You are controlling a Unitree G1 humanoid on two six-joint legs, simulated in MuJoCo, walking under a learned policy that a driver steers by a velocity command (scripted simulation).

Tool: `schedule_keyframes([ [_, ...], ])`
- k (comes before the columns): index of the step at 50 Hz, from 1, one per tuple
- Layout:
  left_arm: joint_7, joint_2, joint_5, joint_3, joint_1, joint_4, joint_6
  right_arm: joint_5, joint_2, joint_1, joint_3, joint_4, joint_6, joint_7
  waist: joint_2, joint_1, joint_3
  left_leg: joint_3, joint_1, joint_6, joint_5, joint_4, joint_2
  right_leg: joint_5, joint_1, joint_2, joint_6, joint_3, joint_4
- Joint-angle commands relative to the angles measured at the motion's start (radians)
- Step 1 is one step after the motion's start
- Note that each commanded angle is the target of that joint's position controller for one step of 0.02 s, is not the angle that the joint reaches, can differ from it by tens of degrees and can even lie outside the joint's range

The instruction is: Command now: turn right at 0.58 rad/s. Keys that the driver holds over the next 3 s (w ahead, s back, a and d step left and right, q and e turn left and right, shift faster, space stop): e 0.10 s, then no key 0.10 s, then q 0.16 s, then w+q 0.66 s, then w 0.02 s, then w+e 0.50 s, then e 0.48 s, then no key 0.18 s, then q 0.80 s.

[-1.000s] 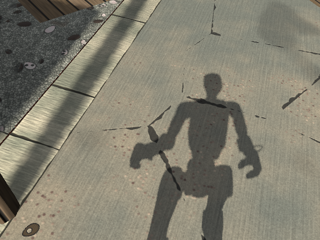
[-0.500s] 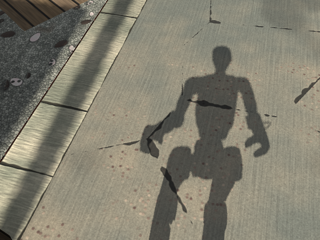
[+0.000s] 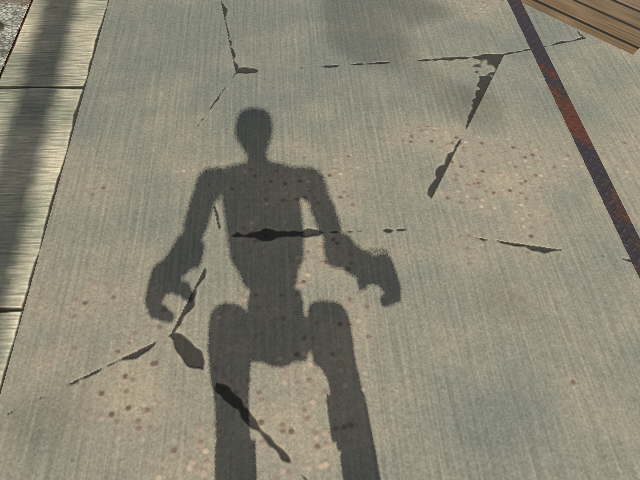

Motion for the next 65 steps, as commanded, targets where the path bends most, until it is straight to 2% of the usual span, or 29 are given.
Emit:
schedule_keyframes([
  [1,-0.014,0.039,0.002,-0.001,-0.068,-0.115,-0.014,0.007,-0.212,-0.001,-0.070,-0.049,-0.001,0.002,0.216,-0.035,-0.130,-0.149,0.181,0.212,0.368,-0.105,0.245,-0.023,-0.002,-0.022,-0.007,-0.055,-0.134],
  [5,-0.028,0.057,0.000,0.009,-0.036,-0.122,-0.002,0.032,-0.227,-0.017,-0.080,-0.033,-0.002,0.016,0.226,-0.015,-0.137,-0.120,0.172,0.194,0.393,-0.055,0.270,0.034,0.113,-0.008,-0.058,-0.106,-0.339],
  [7,-0.028,0.057,0.006,0.016,0.039,-0.096,-0.003,0.053,-0.202,-0.008,-0.073,-0.010,-0.004,0.017,0.185,0.029,-0.143,-0.067,0.091,0.121,0.333,0.043,0.230,0.225,0.291,0.026,-0.122,-0.113,-0.591],
  [8,-0.017,0.111,0.007,0.030,0.072,-0.092,-0.005,0.037,-0.157,0.042,-0.060,0.008,-0.008,0.022,0.048,0.022,-0.165,0.013,-0.054,0.033,0.154,0.184,0.168,0.449,0.464,-0.051,-0.165,0.022,-0.647],
  [9,0.001,0.220,0.017,0.046,0.073,-0.117,-0.011,-0.028,-0.075,0.034,-0.026,-0.037,-0.012,0.032,-0.293,-0.010,-0.175,0.084,-0.348,-0.079,-0.437,0.474,0.035,0.893,0.604,-0.336,-0.310,0.366,-0.603],
  [10,-0.008,0.183,0.057,0.033,0.088,-0.122,-0.033,-0.004,-0.143,-0.060,-0.047,-0.049,-0.011,0.018,-0.201,0.083,-0.214,-0.061,-0.374,-0.094,-0.496,0.636,0.003,0.842,0.478,-0.414,-0.465,0.402,-0.630],
  [12,-0.008,0.090,0.050,0.000,-0.019,-0.099,-0.063,0.029,-0.165,-0.042,-0.058,-0.009,0.005,0.010,-0.101,0.028,-0.145,-0.105,-0.346,-0.082,-0.348,0.660,0.035,0.636,0.405,-0.282,-0.375,0.217,-0.655],
  [14,-0.002,0.012,0.036,-0.033,-0.090,-0.082,-0.073,0.016,-0.143,0.019,-0.055,0.042,0.019,0.007,-0.099,-0.009,-0.131,-0.112,-0.256,-0.101,-0.208,0.613,0.041,0.656,0.351,-0.220,-0.326,0.115,-0.662],
  [16,0.002,-0.014,0.051,-0.045,-0.100,-0.057,-0.079,0.027,-0.118,0.060,-0.045,0.069,0.020,0.017,-0.106,-0.023,-0.135,-0.108,-0.160,-0.111,-0.139,0.519,0.035,0.643,0.327,-0.188,-0.312,0.039,-0.670],
  [19,0.011,0.036,0.055,-0.030,-0.074,-0.031,-0.074,0.032,-0.114,0.000,-0.029,0.052,0.021,0.021,-0.095,0.030,-0.114,-0.085,-0.115,-0.102,-0.143,0.347,0.032,0.419,0.348,-0.212,-0.324,0.053,-0.703],
  [21,0.014,0.125,0.037,0.002,-0.012,-0.008,-0.065,0.044,-0.152,-0.039,-0.034,0.029,0.021,0.018,-0.110,0.080,-0.055,-0.053,-0.208,-0.083,-0.202,0.359,0.016,0.036,0.377,-0.272,-0.356,0.162,-0.789],
  [23,0.018,0.131,0.022,0.010,0.039,0.017,-0.071,0.052,-0.164,-0.072,-0.037,0.008,0.012,0.016,-0.087,0.100,0.017,-0.091,-0.360,-0.055,-0.245,0.385,0.038,-0.157,0.447,-0.343,-0.371,0.273,-0.851],
  [30,0.004,0.109,0.014,0.023,0.010,0.035,-0.122,0.052,-0.098,-0.051,-0.023,0.014,-0.024,0.054,-0.041,0.061,-0.009,-0.062,-0.309,0.004,-0.174,0.300,0.067,0.004,0.488,-0.312,-0.324,0.088,-0.889],
  [35,-0.024,0.141,-0.014,0.035,-0.015,0.049,-0.119,0.050,-0.111,0.023,-0.026,0.032,-0.018,0.075,-0.028,-0.002,-0.034,0.044,-0.032,0.040,-0.054,0.113,0.001,0.030,0.341,-0.273,-0.271,-0.078,-0.769],
  [37,-0.025,0.083,0.002,0.012,-0.020,0.048,-0.126,0.058,-0.195,0.220,-0.071,0.087,-0.010,0.062,0.040,-0.095,-0.112,0.026,0.273,0.098,-0.086,0.075,-0.050,0.177,0.167,-0.195,-0.200,-0.200,-0.448],
  [38,-0.022,0.010,0.036,-0.012,-0.082,-0.014,-0.135,0.056,-0.339,0.359,-0.111,0.101,-0.013,0.045,0.313,-0.141,-0.126,-0.431,0.444,0.236,-0.220,-0.097,0.189,0.011,-0.138,-0.051,-0.092,-0.294,-0.005],
  [39,-0.022,0.020,0.027,-0.016,-0.112,-0.053,-0.162,0.044,-0.350,0.316,-0.096,0.056,-0.043,0.058,0.289,-0.115,-0.158,-0.845,0.492,0.365,-0.393,-0.258,0.313,-0.188,-0.372,0.040,-0.082,-0.051,0.201],
  [40,-0.034,0.090,-0.008,-0.003,-0.111,-0.052,-0.181,0.040,-0.273,0.258,-0.073,0.038,-0.063,0.066,0.203,-0.100,-0.104,-0.765,0.472,0.351,-0.386,-0.278,0.324,-0.122,-0.443,-0.031,-0.108,0.017,0.246],
  [41,-0.041,0.110,-0.014,0.000,-0.086,-0.037,-0.193,0.037,-0.222,0.220,-0.058,0.026,-0.074,0.069,0.174,-0.068,-0.060,-0.654,0.413,0.315,-0.306,-0.261,0.282,-0.027,-0.418,-0.068,-0.132,0.017,0.201],
  [43,-0.036,0.116,0.030,0.007,-0.069,-0.012,-0.198,0.034,-0.186,0.145,-0.043,0.008,-0.074,0.063,0.106,-0.019,-0.020,-0.491,0.303,0.258,-0.073,-0.257,0.203,0.112,-0.322,-0.106,-0.125,0.019,0.056],
  [46,-0.037,0.080,0.039,0.000,-0.078,-0.010,-0.183,0.031,-0.208,0.149,-0.046,-0.002,-0.076,0.043,0.102,-0.002,-0.030,-0.376,0.238,0.246,0.195,-0.272,0.149,0.246,-0.239,-0.070,-0.081,-0.009,-0.064],
  [50,-0.036,0.025,0.029,-0.023,-0.211,-0.048,-0.178,0.039,-0.216,0.197,-0.053,0.022,-0.071,0.018,0.121,-0.034,0.005,-0.287,0.144,0.199,0.231,-0.267,0.081,0.440,-0.153,-0.014,-0.048,-0.020,-0.347],
  [56,-0.068,0.023,0.014,-0.035,-0.309,-0.074,-0.196,0.042,-0.200,0.262,-0.053,0.083,-0.069,0.013,0.140,-0.073,0.037,-0.283,0.231,0.173,0.226,-0.252,0.145,0.550,-0.104,-0.017,-0.103,-0.022,-0.523],
  [59,-0.070,0.061,0.013,-0.020,-0.253,-0.060,-0.196,0.035,-0.212,0.259,-0.058,0.095,-0.057,0.012,0.167,-0.041,-0.004,-0.249,0.351,0.149,0.555,-0.145,0.165,0.403,-0.051,0.013,-0.165,-0.068,-0.529],
  [61,-0.058,0.115,0.015,0.009,-0.043,-0.010,-0.188,0.027,-0.217,0.238,-0.053,0.093,-0.043,0.011,0.164,0.073,-0.161,-0.180,0.349,0.113,0.919,0.144,0.114,0.378,0.227,0.066,-0.233,-0.124,-0.532],
  [62,-0.052,0.150,0.024,0.016,0.136,0.019,-0.182,0.011,-0.187,0.241,-0.037,0.077,-0.041,0.007,0.097,0.142,-0.303,-0.175,0.144,0.087,0.714,0.415,0.086,0.401,0.553,-0.072,-0.303,0.051,-0.473],
  [63,-0.058,0.231,0.023,0.038,0.229,0.044,-0.179,0.013,-0.083,0.377,-0.008,0.060,-0.055,0.020,-0.218,0.066,-0.444,-0.141,-0.271,-0.006,-0.063,0.837,-0.119,0.183,0.913,-0.325,-0.504,0.604,-0.544],
  [64,-0.064,0.135,-0.010,0.015,0.218,0.054,-0.179,0.020,-0.149,0.316,-0.010,0.058,-0.079,0.026,-0.188,0.100,-0.428,-0.224,-0.408,-0.003,-0.318,0.934,-0.121,0.021,0.924,-0.325,-0.492,0.799,-0.704],
  [65,-0.055,0.106,-0.008,0.006,0.141,0.041,-0.173,0.053,-0.196,0.186,-0.023,0.023,-0.099,0.037,-0.114,0.105,-0.246,-0.225,-0.489,0.008,-0.248,0.937,-0.060,0.003,0.785,-0.306,-0.443,0.645,-0.725],
])
Next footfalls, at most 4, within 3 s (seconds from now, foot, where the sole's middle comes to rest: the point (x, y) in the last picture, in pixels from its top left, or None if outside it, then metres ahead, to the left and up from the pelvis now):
0.16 right None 0.02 -0.14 -0.78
0.74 left None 0.12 0.13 -0.78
1.24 right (301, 453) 0.51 0.03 -0.78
1.68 left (187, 355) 0.73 0.29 -0.78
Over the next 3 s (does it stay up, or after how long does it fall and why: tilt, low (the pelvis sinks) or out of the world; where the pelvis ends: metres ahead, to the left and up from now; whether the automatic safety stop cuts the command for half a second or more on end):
stays up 0.65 0.18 0.00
